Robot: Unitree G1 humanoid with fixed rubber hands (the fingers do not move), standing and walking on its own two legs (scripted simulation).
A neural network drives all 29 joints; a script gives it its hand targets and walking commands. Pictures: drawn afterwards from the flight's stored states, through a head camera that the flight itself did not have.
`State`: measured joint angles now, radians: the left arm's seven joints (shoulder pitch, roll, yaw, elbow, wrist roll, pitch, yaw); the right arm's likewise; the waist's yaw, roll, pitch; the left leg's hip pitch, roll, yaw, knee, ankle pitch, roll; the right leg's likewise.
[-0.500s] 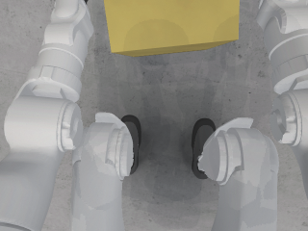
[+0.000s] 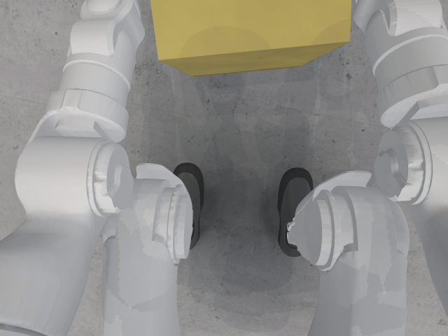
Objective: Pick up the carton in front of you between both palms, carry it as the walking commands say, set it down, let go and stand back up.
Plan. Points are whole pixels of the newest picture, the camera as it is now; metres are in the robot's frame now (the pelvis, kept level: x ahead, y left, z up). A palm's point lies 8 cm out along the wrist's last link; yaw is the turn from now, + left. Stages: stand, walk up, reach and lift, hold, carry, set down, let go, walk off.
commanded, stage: reach and lift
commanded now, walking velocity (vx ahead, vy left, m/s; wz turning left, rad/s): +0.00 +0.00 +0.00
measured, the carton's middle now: out of the picture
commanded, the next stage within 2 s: none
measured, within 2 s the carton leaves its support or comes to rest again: leaves its support in 0.10 s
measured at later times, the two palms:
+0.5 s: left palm out of the picture +0.51 +0.14 +0.01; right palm out of the picture +0.51 -0.16 +0.01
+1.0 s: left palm out of the picture +0.48 +0.14 +0.16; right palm out of the picture +0.48 -0.16 +0.15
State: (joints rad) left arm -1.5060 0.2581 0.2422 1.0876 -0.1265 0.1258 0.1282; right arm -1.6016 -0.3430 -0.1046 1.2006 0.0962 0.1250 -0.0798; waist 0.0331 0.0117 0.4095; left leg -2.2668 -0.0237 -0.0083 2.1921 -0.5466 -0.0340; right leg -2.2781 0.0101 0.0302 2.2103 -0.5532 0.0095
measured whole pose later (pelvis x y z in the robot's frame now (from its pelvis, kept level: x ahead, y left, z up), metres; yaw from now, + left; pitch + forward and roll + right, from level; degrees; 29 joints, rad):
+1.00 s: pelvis +0.03 +0.01 +0.19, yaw -2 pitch +39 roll +0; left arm -0.85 -0.08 0.47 0.58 0.21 0.41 0.05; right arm -0.86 0.03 -0.42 0.61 -0.22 0.41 -0.01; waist 0.02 0.01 -0.23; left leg -1.75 -0.05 -0.04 1.55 -0.49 -0.03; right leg -1.76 0.04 0.05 1.55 -0.48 0.03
